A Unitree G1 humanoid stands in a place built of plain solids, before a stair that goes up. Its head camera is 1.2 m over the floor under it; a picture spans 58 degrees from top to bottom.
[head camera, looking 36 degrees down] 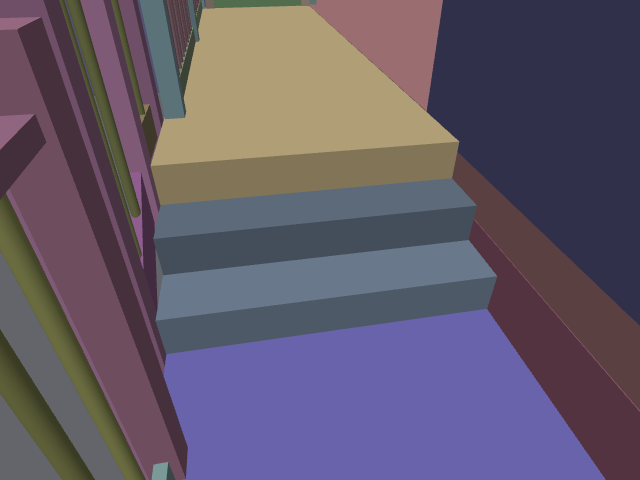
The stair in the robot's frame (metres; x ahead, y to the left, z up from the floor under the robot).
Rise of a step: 0.17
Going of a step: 0.23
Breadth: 1.20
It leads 11 degrees to the left of straight ahead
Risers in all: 3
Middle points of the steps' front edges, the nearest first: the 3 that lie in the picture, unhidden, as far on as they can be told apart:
1.09 -0.06 0.17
1.31 -0.02 0.33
1.54 0.03 0.50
